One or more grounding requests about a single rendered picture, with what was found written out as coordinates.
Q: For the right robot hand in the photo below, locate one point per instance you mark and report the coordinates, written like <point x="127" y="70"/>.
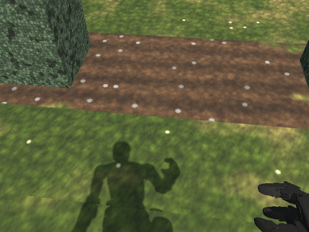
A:
<point x="297" y="219"/>

